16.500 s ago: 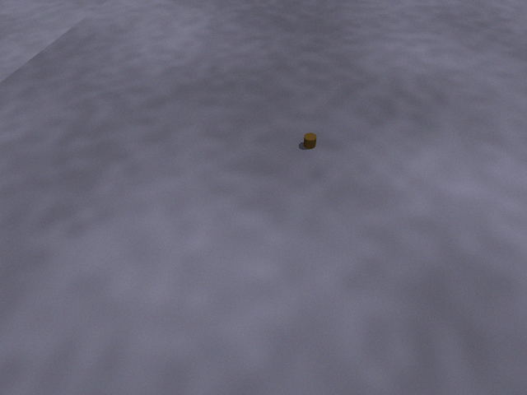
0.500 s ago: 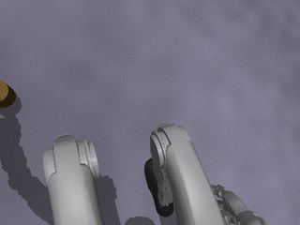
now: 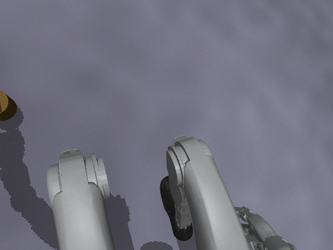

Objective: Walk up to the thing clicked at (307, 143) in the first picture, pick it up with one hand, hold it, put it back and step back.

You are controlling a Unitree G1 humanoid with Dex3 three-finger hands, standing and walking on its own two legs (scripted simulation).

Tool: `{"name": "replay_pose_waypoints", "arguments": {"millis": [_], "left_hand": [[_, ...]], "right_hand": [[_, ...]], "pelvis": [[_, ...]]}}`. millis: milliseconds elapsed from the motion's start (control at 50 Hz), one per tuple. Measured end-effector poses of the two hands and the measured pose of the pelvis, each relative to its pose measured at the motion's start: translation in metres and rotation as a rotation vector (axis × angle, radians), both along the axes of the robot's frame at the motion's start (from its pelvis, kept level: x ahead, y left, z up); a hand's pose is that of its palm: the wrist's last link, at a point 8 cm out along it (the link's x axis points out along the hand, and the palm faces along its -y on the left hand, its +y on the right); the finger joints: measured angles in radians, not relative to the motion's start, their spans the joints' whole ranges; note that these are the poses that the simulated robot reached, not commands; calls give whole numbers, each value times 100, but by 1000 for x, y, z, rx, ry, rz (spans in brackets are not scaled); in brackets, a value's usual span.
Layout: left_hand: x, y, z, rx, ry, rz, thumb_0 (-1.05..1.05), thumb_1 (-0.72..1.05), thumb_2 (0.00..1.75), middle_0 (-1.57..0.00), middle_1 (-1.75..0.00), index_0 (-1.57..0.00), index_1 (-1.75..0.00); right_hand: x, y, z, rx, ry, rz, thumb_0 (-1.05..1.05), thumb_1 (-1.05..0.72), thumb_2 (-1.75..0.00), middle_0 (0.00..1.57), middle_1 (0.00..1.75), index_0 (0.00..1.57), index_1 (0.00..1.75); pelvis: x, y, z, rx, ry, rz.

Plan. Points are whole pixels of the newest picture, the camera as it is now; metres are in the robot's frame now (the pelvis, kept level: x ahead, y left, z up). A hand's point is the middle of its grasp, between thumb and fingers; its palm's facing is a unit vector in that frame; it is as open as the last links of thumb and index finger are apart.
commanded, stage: rise first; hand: left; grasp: from above
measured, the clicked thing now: out of the picture +0.45 +0.39 -0.28
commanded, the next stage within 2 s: none
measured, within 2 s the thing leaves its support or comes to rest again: neither
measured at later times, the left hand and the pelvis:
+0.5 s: hand out of the picture +0.40 +0.42 -0.17, palm faces -0.44 -0.16 -0.89, open 13.9 cm; pelvis +0.00 +0.00 +0.00, yaw +0 degrees
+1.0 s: hand out of the picture +0.40 +0.42 -0.17, palm faces -0.45 -0.16 -0.88, open 13.7 cm; pelvis +0.00 +0.00 +0.00, yaw +0 degrees
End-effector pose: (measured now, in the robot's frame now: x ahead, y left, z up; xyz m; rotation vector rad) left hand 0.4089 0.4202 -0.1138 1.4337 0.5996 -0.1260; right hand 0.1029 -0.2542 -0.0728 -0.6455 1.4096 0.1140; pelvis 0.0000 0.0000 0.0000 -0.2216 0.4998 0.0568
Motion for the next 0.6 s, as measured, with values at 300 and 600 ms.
{"name": "replay_pose_waypoints", "arguments": {"millis": [300, 600], "left_hand": [[1, 1, 0, 5, 6, 5, 0, -52, 99, -11, -102, -11, -102], [1, 1, 2, -1, 4, -6, 0, -50, 98, -13, -99, -12, -100]], "right_hand": [[0, 2, 0, 4, -1, -6, 0, -91, -90, 20, 30, 20, 30], [1, 2, 1, 3, -4, -1, 0, -91, -90, 20, 30, 20, 30]], "pelvis": [[0, 1, 1, -1, 6, 2], [0, 1, 1, -2, 5, 2]]}}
